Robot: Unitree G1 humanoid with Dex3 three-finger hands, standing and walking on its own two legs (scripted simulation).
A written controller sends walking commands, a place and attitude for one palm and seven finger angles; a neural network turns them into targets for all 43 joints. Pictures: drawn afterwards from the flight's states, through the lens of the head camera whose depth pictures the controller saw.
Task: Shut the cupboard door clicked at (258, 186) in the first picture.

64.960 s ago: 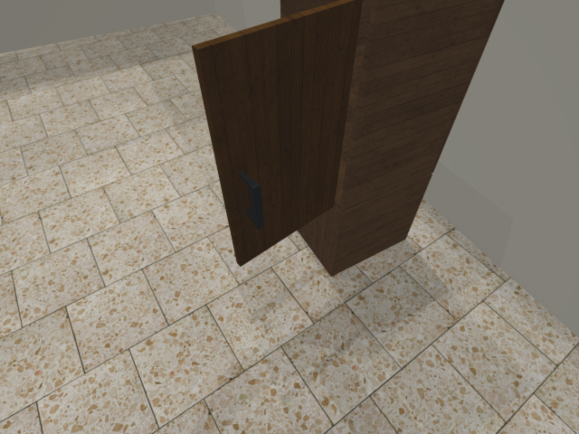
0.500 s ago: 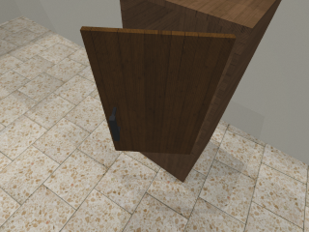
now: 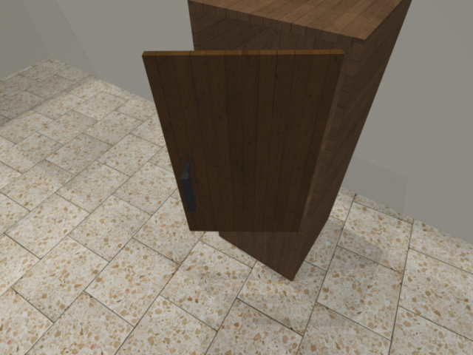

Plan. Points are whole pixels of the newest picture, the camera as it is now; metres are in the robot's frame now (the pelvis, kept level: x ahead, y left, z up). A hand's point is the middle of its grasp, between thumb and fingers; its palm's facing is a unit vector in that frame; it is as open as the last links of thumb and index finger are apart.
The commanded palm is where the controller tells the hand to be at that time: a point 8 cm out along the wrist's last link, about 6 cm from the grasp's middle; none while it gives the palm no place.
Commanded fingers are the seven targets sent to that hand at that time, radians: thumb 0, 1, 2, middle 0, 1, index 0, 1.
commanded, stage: come to a stop and stand still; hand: left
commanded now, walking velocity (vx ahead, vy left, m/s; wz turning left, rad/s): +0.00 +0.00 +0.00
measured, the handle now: (189, 187) +0.52 +0.15 -0.09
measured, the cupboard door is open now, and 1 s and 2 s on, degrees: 34 34 34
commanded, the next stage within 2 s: look again from close up in 0.06 s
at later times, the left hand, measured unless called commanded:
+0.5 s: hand out of the picture +0.05 +0.18 -0.17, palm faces -0.01 -0.97 -0.24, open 7.4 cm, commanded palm none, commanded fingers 0.00 0.90 0.90 -0.20 -0.30 -0.20 -0.30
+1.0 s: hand out of the picture +0.06 +0.17 -0.18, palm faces +0.01 -0.98 -0.21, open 7.4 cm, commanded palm none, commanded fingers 0.00 0.90 0.90 -0.20 -0.30 -0.20 -0.30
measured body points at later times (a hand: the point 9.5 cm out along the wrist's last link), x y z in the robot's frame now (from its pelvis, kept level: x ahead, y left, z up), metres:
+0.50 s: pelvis +0.02 -0.01 +0.00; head +0.03 -0.02 +0.45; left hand +0.05 +0.23 -0.15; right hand +0.05 -0.25 -0.15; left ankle +0.00 +0.11 -0.74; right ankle +0.01 -0.13 -0.74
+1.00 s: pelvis +0.05 -0.02 +0.00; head +0.06 -0.02 +0.45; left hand +0.06 +0.22 -0.16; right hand +0.07 -0.26 -0.16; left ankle +0.00 +0.11 -0.74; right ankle +0.01 -0.13 -0.74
